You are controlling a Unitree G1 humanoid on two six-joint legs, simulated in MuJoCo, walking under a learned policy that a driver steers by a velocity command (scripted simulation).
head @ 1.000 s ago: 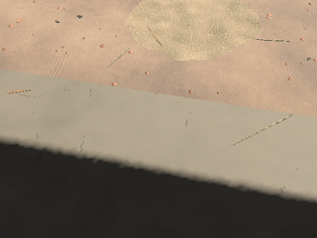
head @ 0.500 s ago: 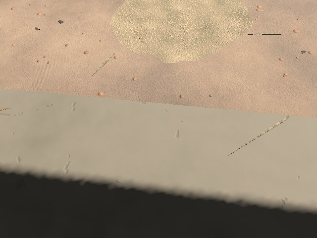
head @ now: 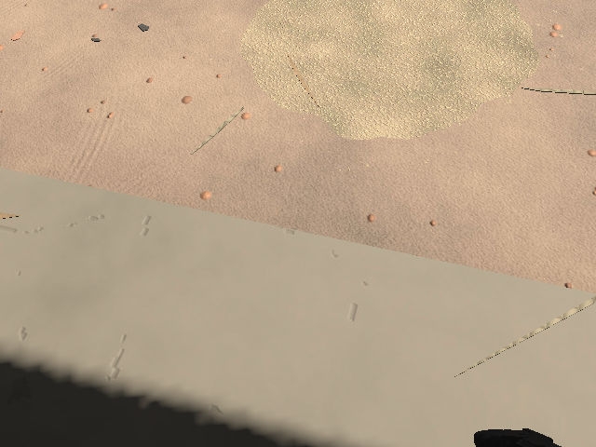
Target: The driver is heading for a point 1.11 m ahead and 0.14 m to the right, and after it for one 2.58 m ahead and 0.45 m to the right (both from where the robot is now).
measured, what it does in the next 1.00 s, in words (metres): walks ahead: left foot, then right foot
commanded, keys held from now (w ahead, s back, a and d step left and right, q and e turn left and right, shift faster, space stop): w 1.00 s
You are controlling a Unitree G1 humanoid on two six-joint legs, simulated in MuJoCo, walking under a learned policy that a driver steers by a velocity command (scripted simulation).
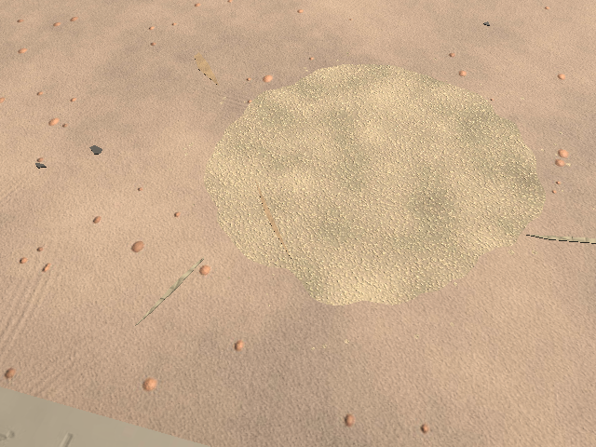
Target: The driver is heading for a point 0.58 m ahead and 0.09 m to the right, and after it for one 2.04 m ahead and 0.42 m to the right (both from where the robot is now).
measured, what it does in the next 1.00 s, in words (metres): goes down, turning right: left foot, then right foot 0.12 m lower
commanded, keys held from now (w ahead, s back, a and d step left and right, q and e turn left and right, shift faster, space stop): w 0.24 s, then w+e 0.76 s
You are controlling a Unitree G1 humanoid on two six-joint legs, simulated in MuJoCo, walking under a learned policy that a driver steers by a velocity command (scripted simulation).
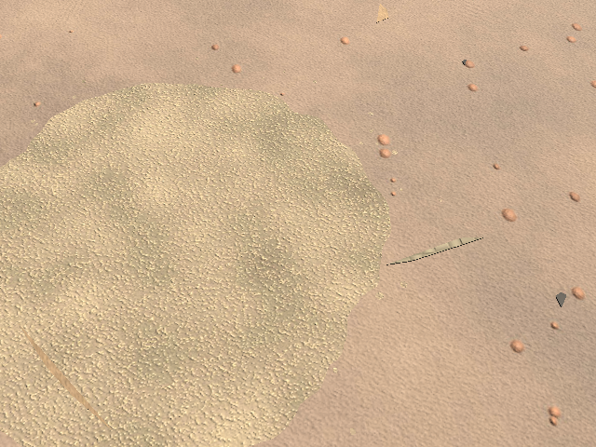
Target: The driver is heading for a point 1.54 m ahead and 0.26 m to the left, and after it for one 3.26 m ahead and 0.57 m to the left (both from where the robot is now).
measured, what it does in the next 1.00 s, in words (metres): walks ahead: left foot, then right foot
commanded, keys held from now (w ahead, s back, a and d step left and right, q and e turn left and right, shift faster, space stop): w+e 0.12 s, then w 0.18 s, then w+q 0.70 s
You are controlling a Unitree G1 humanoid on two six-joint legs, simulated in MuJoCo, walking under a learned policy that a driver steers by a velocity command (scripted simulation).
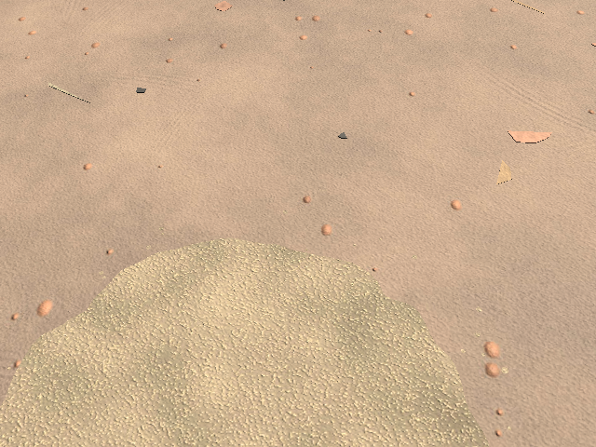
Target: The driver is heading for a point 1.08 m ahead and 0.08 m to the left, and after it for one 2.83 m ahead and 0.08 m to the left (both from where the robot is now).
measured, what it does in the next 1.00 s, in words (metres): walks ahead: left foot, then right foot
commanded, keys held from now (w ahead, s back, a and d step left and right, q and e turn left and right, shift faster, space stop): w+q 0.10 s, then q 0.36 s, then no key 0.06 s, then e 0.12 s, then w+e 0.36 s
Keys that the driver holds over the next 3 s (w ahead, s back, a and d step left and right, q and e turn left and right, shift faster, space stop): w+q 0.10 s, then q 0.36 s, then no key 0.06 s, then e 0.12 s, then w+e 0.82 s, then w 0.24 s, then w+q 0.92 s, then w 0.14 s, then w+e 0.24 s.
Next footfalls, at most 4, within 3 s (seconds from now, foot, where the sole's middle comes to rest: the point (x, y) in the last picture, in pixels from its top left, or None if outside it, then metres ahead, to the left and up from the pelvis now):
0.30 left None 0.28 0.12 -0.78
0.90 right None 0.26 -0.07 -0.78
1.32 left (263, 412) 0.58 0.15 -0.78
1.80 right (371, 324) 0.80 -0.12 -0.78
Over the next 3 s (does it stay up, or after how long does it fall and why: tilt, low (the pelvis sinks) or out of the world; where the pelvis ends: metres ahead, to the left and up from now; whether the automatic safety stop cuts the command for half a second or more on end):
stays up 1.35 0.02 -0.01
